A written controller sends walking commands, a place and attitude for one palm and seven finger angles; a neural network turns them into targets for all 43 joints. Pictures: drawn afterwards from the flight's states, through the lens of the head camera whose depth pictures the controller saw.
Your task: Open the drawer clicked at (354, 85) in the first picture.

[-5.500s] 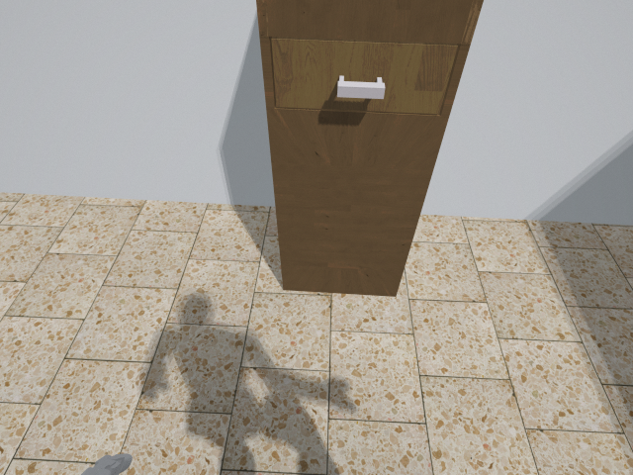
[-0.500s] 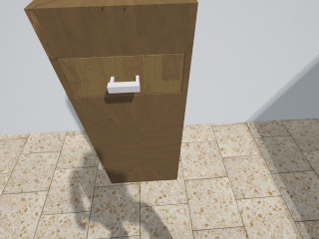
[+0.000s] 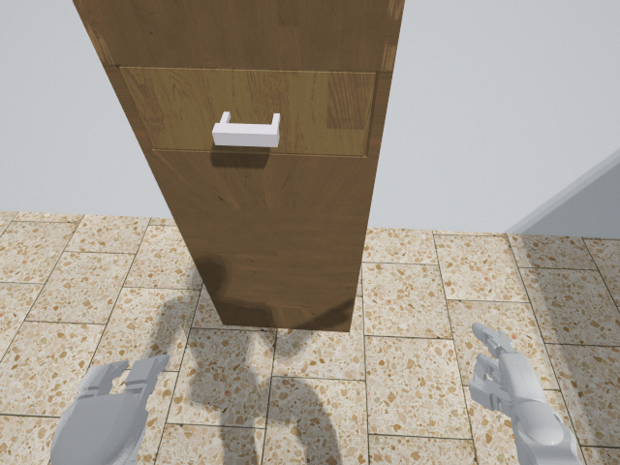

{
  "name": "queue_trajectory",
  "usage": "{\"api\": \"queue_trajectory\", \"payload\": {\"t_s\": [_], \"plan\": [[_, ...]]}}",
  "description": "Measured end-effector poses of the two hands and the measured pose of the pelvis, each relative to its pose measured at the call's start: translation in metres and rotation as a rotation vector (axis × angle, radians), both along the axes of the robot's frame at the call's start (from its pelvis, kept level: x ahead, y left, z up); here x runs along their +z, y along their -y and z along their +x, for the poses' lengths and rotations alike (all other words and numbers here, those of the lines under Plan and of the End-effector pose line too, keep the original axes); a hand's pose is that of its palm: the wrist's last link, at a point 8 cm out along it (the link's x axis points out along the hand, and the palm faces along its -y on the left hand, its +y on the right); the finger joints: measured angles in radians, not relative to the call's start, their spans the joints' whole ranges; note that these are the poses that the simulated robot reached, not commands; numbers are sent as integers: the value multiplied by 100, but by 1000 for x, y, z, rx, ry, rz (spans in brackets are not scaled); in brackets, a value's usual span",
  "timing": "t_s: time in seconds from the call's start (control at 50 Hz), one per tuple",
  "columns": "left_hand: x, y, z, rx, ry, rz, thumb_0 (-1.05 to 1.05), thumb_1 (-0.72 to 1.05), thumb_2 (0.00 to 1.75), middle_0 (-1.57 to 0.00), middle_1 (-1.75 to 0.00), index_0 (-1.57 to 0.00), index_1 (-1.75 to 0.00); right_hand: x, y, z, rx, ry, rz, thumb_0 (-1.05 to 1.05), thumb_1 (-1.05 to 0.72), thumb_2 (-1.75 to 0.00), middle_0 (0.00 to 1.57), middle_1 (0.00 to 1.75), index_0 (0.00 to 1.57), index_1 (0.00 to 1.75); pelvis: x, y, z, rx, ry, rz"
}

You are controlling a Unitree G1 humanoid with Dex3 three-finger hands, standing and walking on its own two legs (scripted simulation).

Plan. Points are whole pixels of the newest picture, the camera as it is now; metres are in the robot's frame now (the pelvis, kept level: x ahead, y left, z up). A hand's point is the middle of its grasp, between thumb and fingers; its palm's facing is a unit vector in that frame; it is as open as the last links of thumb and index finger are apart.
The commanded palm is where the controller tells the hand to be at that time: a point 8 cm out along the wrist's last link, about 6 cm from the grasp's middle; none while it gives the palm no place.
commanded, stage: raise the hand with hooked fingers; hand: left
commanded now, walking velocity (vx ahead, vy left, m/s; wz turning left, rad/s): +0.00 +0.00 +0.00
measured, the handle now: (248, 126) +0.57 +0.21 +0.11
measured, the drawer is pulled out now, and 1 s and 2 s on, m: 0.00 0.00 0.00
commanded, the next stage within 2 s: move the hooked fingers above the handle in 1.50 s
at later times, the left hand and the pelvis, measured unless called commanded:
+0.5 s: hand (139, 301) +0.25 +0.25 +0.09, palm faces +0.03 -0.11 -0.99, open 11.7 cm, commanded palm +0.23 +0.26 +0.16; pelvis +0.01 +0.01 +0.02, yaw -1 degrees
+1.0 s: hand (72, 179) +0.31 +0.31 +0.21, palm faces +0.16 -0.03 -0.99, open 13.8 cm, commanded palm +0.27 +0.30 +0.27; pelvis +0.00 +0.05 +0.03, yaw +0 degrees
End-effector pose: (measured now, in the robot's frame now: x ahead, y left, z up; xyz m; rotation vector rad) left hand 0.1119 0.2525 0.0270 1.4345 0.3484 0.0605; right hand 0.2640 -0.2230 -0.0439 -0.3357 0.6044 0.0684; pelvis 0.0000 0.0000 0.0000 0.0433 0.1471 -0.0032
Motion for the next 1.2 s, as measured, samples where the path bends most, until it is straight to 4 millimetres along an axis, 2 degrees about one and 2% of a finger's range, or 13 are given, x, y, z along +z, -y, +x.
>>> {"api": "queue_trajectory", "payload": {"t_s": [0.06,0.14,0.26,0.34,0.44,0.56,0.62,0.7,0.86,0.94,1.02,1.1,1.2], "plan": [[10,-5,-3,13,92,37,0,48,72,-25,-56,-25,-56,-9,-12,14,57,-7,-20,1,-91,-90,19,30,20,29,-6,7,-1,39,2,-7],[45,-6,30,-23,296,83,0,38,68,-27,-62,-26,-63,-25,-32,12,79,-22,34,1,-90,-90,19,30,20,29,-11,12,-1,66,16,-18],[93,-8,101,-7,354,144,0,25,62,-27,-71,-27,-71,-43,-46,-24,-14,-129,166,1,-90,-90,20,30,20,30,-1,9,6,41,52,-13],[106,-8,124,5,238,92,0,16,58,-27,-77,-27,-77,-48,-34,-53,-104,-193,188,1,-90,-90,20,30,21,30,9,3,12,-10,76,-6],[110,1,121,-100,158,28,0,5,53,-28,-85,-28,-85,-50,-4,-81,-186,-238,109,1,-90,-90,20,30,21,30,16,-7,15,-26,95,-15],[133,-7,111,-171,311,61,0,-9,47,-30,-94,-29,-94,-44,13,-90,-213,-264,15,2,-90,-90,19,30,20,29,19,-20,12,-12,110,-24],[148,-25,117,-119,386,90,0,-16,44,-30,-98,-30,-98,-40,5,-82,-211,-245,23,2,-90,-90,19,30,20,29,20,-26,9,1,124,-28],[165,-44,134,-40,402,87,0,-25,40,-31,-104,-30,-104,-31,-21,-65,-191,-191,69,2,-91,-90,19,30,20,29,23,-35,5,12,148,-30],[204,-31,162,-145,354,101,0,-41,33,-32,-115,-31,-115,-7,-82,-36,-90,-82,170,1,-90,-90,19,30,20,29,27,-50,1,5,187,-32],[221,-40,170,-149,339,117,0,-46,31,-32,-117,-31,-118,-3,-99,-35,-44,-87,188,1,-90,-90,20,30,20,29,28,-53,-1,3,193,-33],[237,-55,174,-112,339,118,0,-47,31,-32,-119,-32,-119,-8,-101,-43,-18,-123,177,1,-90,-90,20,30,20,30,29,-54,-4,11,190,-34],[249,-57,177,-113,341,125,0,-48,30,-32,-119,-32,-120,-17,-94,-55,-15,-169,152,1,-90,-90,20,30,20,30,29,-54,-5,22,185,-34],[239,-50,180,-145,279,103,0,-49,30,-32,-120,-31,-120,-24,-77,-70,-51,-211,138,1,-90,-90,20,30,20,30,29,-54,-6,15,176,-34]]}}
